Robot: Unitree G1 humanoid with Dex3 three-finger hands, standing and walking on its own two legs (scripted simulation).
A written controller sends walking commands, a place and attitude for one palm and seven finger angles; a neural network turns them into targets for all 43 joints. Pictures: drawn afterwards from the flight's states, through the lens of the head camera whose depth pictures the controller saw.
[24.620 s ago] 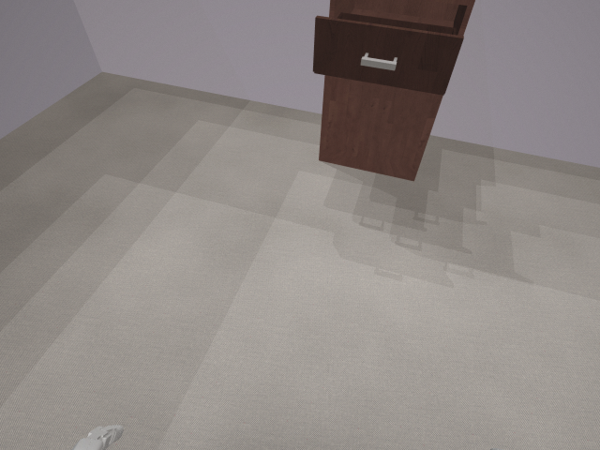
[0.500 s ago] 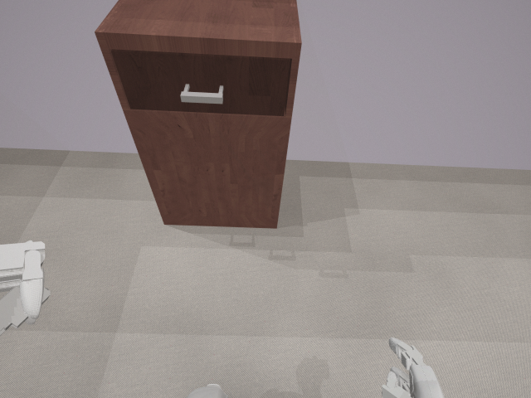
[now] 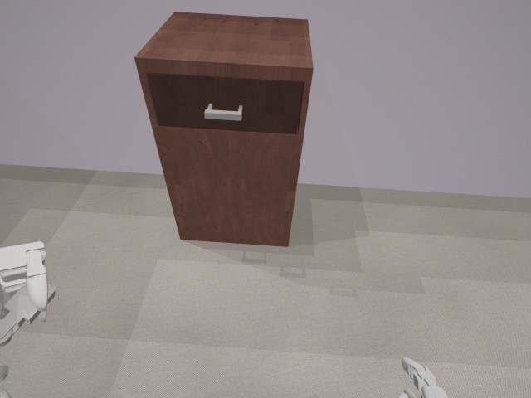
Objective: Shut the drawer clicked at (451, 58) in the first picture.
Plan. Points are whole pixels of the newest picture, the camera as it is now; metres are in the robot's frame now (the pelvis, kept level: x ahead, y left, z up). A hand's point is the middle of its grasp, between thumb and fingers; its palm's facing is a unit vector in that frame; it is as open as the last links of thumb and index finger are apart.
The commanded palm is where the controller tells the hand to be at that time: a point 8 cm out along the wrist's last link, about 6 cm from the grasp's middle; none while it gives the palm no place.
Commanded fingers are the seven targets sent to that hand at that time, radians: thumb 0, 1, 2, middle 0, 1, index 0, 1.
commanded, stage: stop stepping back and stand still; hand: left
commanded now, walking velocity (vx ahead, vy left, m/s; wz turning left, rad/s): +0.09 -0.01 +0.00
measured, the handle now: (224, 111) +0.91 +0.18 -0.04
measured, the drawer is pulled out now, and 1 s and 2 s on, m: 0.00 0.00 0.00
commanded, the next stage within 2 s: let the arm hang, fingers relaxed in 0.64 s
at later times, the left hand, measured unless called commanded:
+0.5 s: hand (87, 247) +0.24 +0.23 +0.17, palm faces +0.31 -0.82 -0.48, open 3.3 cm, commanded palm +0.17 +0.28 +0.19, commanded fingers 0.00 0.90 0.90 -1.40 -1.60 -1.40 -1.60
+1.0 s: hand out of the picture +0.08 +0.20 -0.14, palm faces +0.01 -0.97 -0.23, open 3.1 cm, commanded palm none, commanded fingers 0.00 0.90 0.90 -0.84 -0.99 -0.84 -0.99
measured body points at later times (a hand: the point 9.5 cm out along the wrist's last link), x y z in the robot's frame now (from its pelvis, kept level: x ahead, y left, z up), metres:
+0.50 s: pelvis +0.04 +0.00 +0.01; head +0.07 +0.01 +0.46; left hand +0.22 +0.27 +0.19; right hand +0.22 -0.25 -0.07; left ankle +0.04 +0.10 -0.73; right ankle -0.01 -0.10 -0.73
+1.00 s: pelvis -0.01 +0.01 +0.00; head +0.00 +0.01 +0.45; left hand +0.08 +0.25 -0.12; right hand +0.10 -0.24 -0.13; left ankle +0.04 +0.10 -0.73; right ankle -0.01 -0.09 -0.73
